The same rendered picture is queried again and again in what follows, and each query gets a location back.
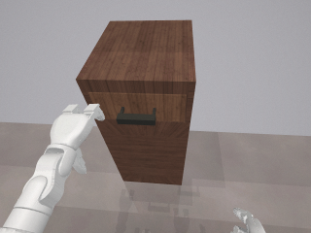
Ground robot right hand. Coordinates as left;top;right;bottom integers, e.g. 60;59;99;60
230;208;266;233

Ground robot left hand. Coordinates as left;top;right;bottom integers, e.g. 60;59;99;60
50;104;105;175

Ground drawer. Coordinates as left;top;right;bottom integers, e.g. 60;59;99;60
88;92;187;122

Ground handle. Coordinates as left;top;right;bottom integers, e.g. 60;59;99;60
116;107;156;126

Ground robot left forearm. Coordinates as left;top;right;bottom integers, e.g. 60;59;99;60
0;144;77;233

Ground cabinet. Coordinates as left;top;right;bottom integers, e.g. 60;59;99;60
76;19;196;185

